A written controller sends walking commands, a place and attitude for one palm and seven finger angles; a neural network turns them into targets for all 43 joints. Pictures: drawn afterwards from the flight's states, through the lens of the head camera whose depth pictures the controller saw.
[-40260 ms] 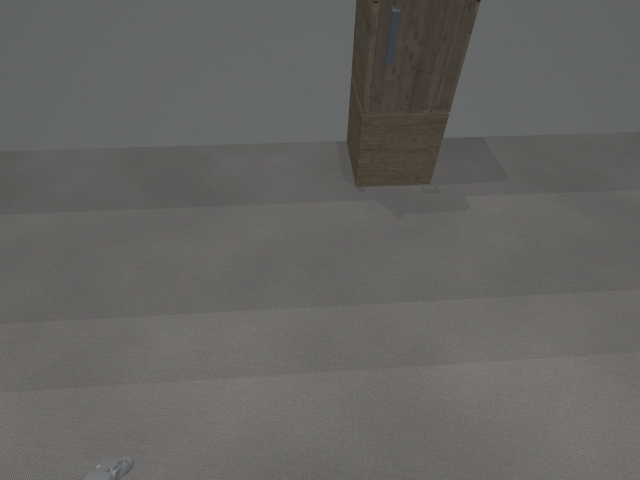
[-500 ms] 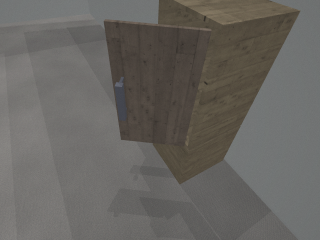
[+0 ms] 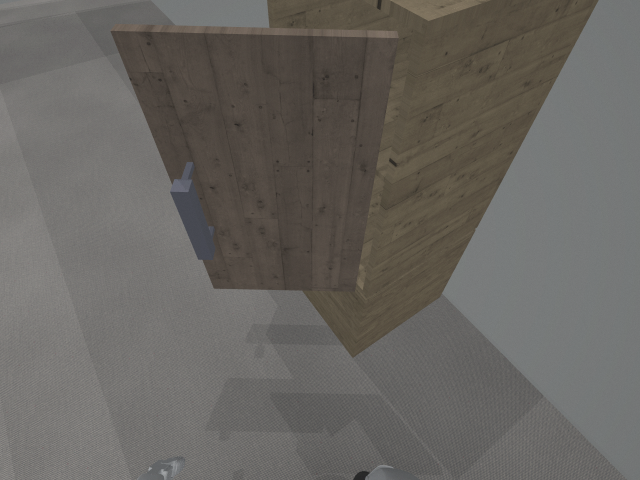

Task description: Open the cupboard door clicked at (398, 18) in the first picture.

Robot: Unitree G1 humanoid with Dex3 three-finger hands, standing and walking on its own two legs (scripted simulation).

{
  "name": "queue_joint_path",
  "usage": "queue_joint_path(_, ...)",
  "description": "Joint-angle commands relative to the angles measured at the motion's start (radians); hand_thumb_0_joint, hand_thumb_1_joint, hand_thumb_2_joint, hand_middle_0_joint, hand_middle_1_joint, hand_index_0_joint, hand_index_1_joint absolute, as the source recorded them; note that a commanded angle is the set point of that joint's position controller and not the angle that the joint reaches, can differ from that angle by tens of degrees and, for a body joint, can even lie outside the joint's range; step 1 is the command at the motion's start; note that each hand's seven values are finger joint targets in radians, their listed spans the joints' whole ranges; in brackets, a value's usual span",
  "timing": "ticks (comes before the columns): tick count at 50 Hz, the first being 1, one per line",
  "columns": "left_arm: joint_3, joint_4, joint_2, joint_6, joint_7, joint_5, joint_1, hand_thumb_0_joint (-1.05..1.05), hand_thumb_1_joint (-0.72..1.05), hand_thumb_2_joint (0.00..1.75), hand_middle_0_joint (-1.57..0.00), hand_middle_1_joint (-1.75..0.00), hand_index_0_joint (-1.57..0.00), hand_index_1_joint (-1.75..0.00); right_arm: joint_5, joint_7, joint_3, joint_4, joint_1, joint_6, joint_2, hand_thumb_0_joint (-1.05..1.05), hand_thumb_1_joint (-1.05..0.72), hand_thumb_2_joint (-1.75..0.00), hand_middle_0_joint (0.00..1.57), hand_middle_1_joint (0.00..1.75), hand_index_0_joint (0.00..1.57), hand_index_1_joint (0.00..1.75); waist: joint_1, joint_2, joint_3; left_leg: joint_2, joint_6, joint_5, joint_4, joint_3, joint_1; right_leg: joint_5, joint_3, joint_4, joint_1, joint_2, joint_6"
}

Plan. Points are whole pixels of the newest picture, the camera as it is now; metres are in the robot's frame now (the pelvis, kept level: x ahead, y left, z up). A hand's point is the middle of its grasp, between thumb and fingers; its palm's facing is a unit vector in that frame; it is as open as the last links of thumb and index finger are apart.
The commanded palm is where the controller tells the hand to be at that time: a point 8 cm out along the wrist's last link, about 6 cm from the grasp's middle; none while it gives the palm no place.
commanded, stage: come to a stop and stand still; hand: left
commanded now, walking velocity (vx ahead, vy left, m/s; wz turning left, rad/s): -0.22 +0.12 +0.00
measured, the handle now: (198, 213) +0.52 +0.22 -0.03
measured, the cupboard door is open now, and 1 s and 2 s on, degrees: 54 54 54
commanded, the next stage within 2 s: look again from close up in 0.92 s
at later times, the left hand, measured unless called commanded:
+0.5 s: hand out of the picture -0.05 +0.20 -0.17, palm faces +0.09 -0.98 -0.17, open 7.3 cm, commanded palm none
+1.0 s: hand out of the picture -0.07 +0.12 -0.17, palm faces +0.06 -0.99 -0.09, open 7.3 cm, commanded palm none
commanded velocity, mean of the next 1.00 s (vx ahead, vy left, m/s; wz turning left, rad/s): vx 0.02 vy -0.01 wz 0.00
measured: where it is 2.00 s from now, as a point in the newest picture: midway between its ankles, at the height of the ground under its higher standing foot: outside the picture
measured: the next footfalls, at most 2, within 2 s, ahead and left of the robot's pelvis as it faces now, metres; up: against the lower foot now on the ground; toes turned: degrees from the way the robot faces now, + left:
left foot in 0.26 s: +0.01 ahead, +0.12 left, +0.00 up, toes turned +2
right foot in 0.60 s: -0.05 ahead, -0.09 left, +0.00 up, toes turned -2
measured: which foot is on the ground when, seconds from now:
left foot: down 0.00-0.00, up 0.02-0.24, down 0.26-1.00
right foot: down 0.00-0.26, up 0.28-0.58, down 0.60-1.00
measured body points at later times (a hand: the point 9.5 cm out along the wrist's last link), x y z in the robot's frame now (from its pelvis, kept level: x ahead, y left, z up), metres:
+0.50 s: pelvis -0.04 +0.02 +0.01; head -0.04 +0.04 +0.46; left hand -0.05 +0.25 -0.15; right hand +0.00 -0.21 -0.13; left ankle -0.02 +0.12 -0.73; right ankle -0.07 -0.10 -0.69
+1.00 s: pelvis -0.04 -0.01 +0.01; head -0.04 +0.01 +0.46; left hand -0.07 +0.18 -0.16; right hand -0.06 -0.22 -0.14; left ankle -0.02 +0.12 -0.73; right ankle -0.09 -0.09 -0.73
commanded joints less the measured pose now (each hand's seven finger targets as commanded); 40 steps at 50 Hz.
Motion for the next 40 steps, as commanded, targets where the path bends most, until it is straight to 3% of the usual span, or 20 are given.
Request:
queue_joint_path(1, 0.036, 0.023, 0.163, -0.003, 0.025, -0.002, 0.254, 0.0, 0.9, 0.9, -0.2, -0.3, -0.2, -0.3, 0.021, -0.017, -0.051, -0.067, 0.083, 0.012, -0.101, 0.0, -0.9, -0.9, 0.2, 0.3, 0.2, 0.3, 0.069, -0.196, -0.255, 0.008, -0.027, -0.233, 0.444, -0.081, -0.292, 0.977, 0.293, -0.066, 0.419, -0.403, -0.267)
queue_joint_path(2, 0.033, 0.011, 0.139, 0.005, 0.032, -0.001, 0.202, 0.0, 0.9, 0.9, -0.2, -0.3, -0.2, -0.3, 0.021, -0.019, -0.05, -0.076, 0.029, 0.026, -0.093, 0.0, -0.9, -0.9, 0.2, 0.3, 0.2, 0.3, 0.069, -0.188, -0.225, 0.027, -0.028, -0.241, 0.502, -0.11, -0.29, 0.833, 0.301, -0.1, 0.328, -0.388, -0.281)
queue_joint_path(6, 0.039, -0.056, 0.131, 0.032, 0.032, 0.01, 0.07, 0.0, 0.9, 0.9, -0.2, -0.3, -0.2, -0.3, 0.009, 0.0, -0.051, -0.091, 0.01, 0.05, -0.077, 0.0, -0.9, -0.9, 0.2, 0.3, 0.2, 0.3, 0.021, -0.148, -0.178, 0.035, -0.041, -0.121, 0.442, -0.078, -0.252, 0.353, 0.197, -0.182, 0.11, -0.296, -0.2)
queue_joint_path(9, 0.048, -0.078, 0.144, 0.046, 0.025, 0.014, 0.039, 0.0, 0.9, 0.9, -0.2, -0.3, -0.2, -0.3, 0.001, 0.009, -0.053, -0.1, 0.03, 0.055, -0.072, 0.0, -0.9, -0.9, 0.2, 0.3, 0.2, 0.3, 0.001, -0.133, -0.154, 0.022, -0.043, 0.009, 0.277, -0.028, -0.16, -0.028, 0.195, -0.221, -0.021, -0.25, -0.15)
queue_joint_path(11, 0.048, -0.091, 0.13, 0.06, 0.018, 0.008, 0.023, 0.0, 0.9, 0.9, -0.2, -0.3, -0.2, -0.3, -0.002, 0.011, -0.053, -0.1, 0.073, 0.047, -0.075, 0.0, -0.9, -0.9, 0.2, 0.3, 0.2, 0.3, -0.023, -0.1, -0.121, 0.01, -0.032, 0.121, 0.012, -0.009, -0.049, -0.293, 0.174, -0.179, -0.121, -0.19, -0.092)
queue_joint_path(12, 0.036, -0.1, 0.092, 0.07, 0.015, 0.002, 0.035, 0.0, 0.9, 0.9, -0.2, -0.3, -0.2, -0.3, -0.004, 0.009, -0.057, -0.113, 0.068, 0.041, -0.115, 0.0, -0.9, -0.9, 0.2, 0.3, 0.2, 0.3, -0.021, 0.035, -0.088, 0.073, -0.015, 0.052, -0.137, -0.113, -0.051, -0.404, 0.127, -0.062, -0.178, -0.11, -0.048)
queue_joint_path(13, 0.025, -0.121, 0.029, 0.08, 0.01, -0.01, 0.04, 0.0, 0.9, 0.9, -0.2, -0.3, -0.2, -0.3, -0.018, 0.006, -0.071, -0.151, 0.033, 0.033, -0.192, 0.0, -0.9, -0.9, 0.2, 0.3, 0.2, 0.3, -0.024, 0.321, -0.028, 0.278, 0.061, -0.126, -0.331, -0.403, -0.202, -0.439, 0.025, 0.155, -0.222, 0.012, 0.017)
queue_joint_path(14, 0.025, -0.125, 0.035, 0.083, 0.01, -0.008, 0.013, 0.0, 0.9, 0.9, -0.2, -0.3, -0.2, -0.3, -0.027, 0.0, -0.072, -0.2, -0.065, 0.033, -0.228, 0.0, -0.9, -0.9, 0.2, 0.3, 0.2, 0.3, -0.011, 0.317, 0.042, 0.373, 0.137, -0.221, -0.452, -0.509, -0.423, -0.391, 0.08, 0.305, -0.148, 0.029, 0.02)
queue_joint_path(15, 0.029, -0.105, 0.049, 0.082, 0.002, -0.001, 0.046, 0.0, 0.9, 0.9, -0.2, -0.3, -0.2, -0.3, -0.028, 0.0, -0.061, -0.224, -0.161, 0.028, -0.22, 0.0, -0.9, -0.9, 0.2, 0.3, 0.2, 0.3, 0.034, 0.234, 0.041, 0.352, 0.154, -0.258, -0.475, -0.463, -0.513, -0.308, 0.137, 0.387, -0.054, 0.006, 0.012)
queue_joint_path(17, 0.025, -0.046, 0.021, 0.074, -0.013, 0.012, 0.161, 0.0, 0.9, 0.9, -0.2, -0.3, -0.2, -0.3, -0.025, -0.003, -0.05, -0.238, -0.254, 0.014, -0.197, 0.0, -0.9, -0.9, 0.2, 0.3, 0.2, 0.3, 0.094, 0.131, 0.002, 0.271, 0.121, -0.14, -0.396, -0.335, -0.471, -0.237, 0.12, 0.464, -0.019, 0.02, 0.017)
queue_joint_path(19, 0.014, -0.016, 0.011, 0.062, -0.019, 0.011, 0.199, 0.0, 0.9, 0.9, -0.2, -0.3, -0.2, -0.3, -0.022, -0.001, -0.05, -0.228, -0.224, 0.007, -0.209, 0.0, -0.9, -0.9, 0.2, 0.3, 0.2, 0.3, 0.077, 0.122, -0.018, 0.232, 0.112, -0.06, -0.368, -0.256, -0.326, -0.236, 0.079, 0.416, -0.056, 0.026, 0.026)
queue_joint_path(24, -0.006, -0.021, 0.003, 0.037, -0.019, 0.005, 0.145, 0.0, 0.9, 0.9, -0.2, -0.3, -0.2, -0.3, -0.024, -0.003, -0.056, -0.176, -0.084, 0.011, -0.221, 0.0, -0.9, -0.9, 0.2, 0.3, 0.2, 0.3, -0.012, 0.106, -0.044, 0.277, 0.145, 0.046, -0.334, -0.308, -0.083, -0.385, 0.042, 0.152, -0.058, 0.017, 0.023)
queue_joint_path(27, -0.013, 0.028, -0.005, 0.024, -0.015, -0.001, 0.247, 0.0, 0.9, 0.9, -0.2, -0.3, -0.2, -0.3, -0.015, 0.0, -0.053, -0.158, -0.098, 0.015, -0.225, 0.0, -0.9, -0.9, 0.2, 0.3, 0.2, 0.3, 0.029, 0.093, -0.072, 0.242, 0.112, 0.153, -0.238, -0.261, -0.125, -0.259, 0.043, -0.144, 0.135, 0.027, 0.016)
queue_joint_path(28, -0.011, 0.05, 0.017, 0.016, -0.009, -0.002, 0.287, 0.0, 0.9, 0.9, -0.2, -0.3, -0.2, -0.3, -0.005, 0.002, -0.046, -0.153, -0.095, 0.013, -0.202, 0.0, -0.9, -0.9, 0.2, 0.3, 0.2, 0.3, 0.04, 0.025, -0.104, 0.196, 0.071, 0.185, -0.171, -0.21, -0.183, -0.172, 0.094, -0.23, 0.255, -0.005, 0.008)
queue_joint_path(30, -0.009, 0.08, 0.089, 0.006, 0.002, -0.004, 0.333, 0.0, 0.9, 0.9, -0.2, -0.3, -0.2, -0.3, 0.005, 0.006, -0.024, -0.168, -0.139, 0.008, -0.139, 0.0, -0.9, -0.9, 0.2, 0.3, 0.2, 0.3, 0.046, -0.191, -0.081, 0.062, -0.006, 0.108, -0.031, -0.042, -0.294, -0.025, 0.268, -0.294, 0.302, -0.18, -0.055)
queue_joint_path(31, -0.015, 0.086, 0.093, 0.005, 0.001, -0.007, 0.324, 0.0, 0.9, 0.9, -0.2, -0.3, -0.2, -0.3, 0.001, 0.011, -0.018, -0.166, -0.158, 0.005, -0.135, 0.0, -0.9, -0.9, 0.2, 0.3, 0.2, 0.3, 0.041, -0.153, -0.074, 0.046, -0.016, 0.108, -0.02, -0.036, -0.259, 0.036, 0.271, -0.279, 0.257, -0.209, -0.088)
queue_joint_path(33, -0.023, 0.102, 0.058, -0.009, 0.006, -0.011, 0.299, 0.0, 0.9, 0.9, -0.2, -0.3, -0.2, -0.3, -0.004, 0.009, -0.017, -0.132, -0.161, 0.01, -0.135, 0.0, -0.9, -0.9, 0.2, 0.3, 0.2, 0.3, 0.033, -0.186, -0.058, 0.06, -0.023, 0.17, -0.002, -0.044, -0.229, 0.226, 0.225, -0.241, 0.248, -0.155, -0.089)
queue_joint_path(34, -0.03, 0.108, 0.046, -0.01, 0.007, -0.014, 0.302, 0.0, 0.9, 0.9, -0.2, -0.3, -0.2, -0.3, -0.002, 0.005, -0.015, -0.114, -0.152, 0.008, -0.134, 0.0, -0.9, -0.9, 0.2, 0.3, 0.2, 0.3, 0.029, -0.139, -0.054, 0.068, -0.022, 0.243, -0.029, -0.055, -0.189, 0.3, 0.198, -0.215, 0.238, -0.139, -0.081)
queue_joint_path(36, -0.035, 0.115, 0.032, -0.007, 0.009, -0.018, 0.306, 0.0, 0.9, 0.9, -0.2, -0.3, -0.2, -0.3, 0.004, -0.002, -0.011, -0.078, -0.114, 0.006, -0.136, 0.0, -0.9, -0.9, 0.2, 0.3, 0.2, 0.3, 0.024, -0.059, -0.064, 0.103, -0.012, 0.398, -0.09, -0.078, -0.092, 0.246, 0.14, -0.186, 0.198, -0.088, -0.044)
queue_joint_path(40, -0.037, 0.132, 0.017, 0.007, 0.011, -0.017, 0.321, 0.0, 0.9, 0.9, -0.2, -0.3, -0.2, -0.3, 0.005, -0.009, -0.007, -0.045, -0.111, 0.012, -0.13, 0.0, -0.9, -0.9, 0.2, 0.3, 0.2, 0.3, 0.037, 0.032, 0.002, 0.121, -0.001, 0.382, -0.122, -0.097, -0.094, 0.027, 0.13, -0.223, 0.165, -0.056, -0.023)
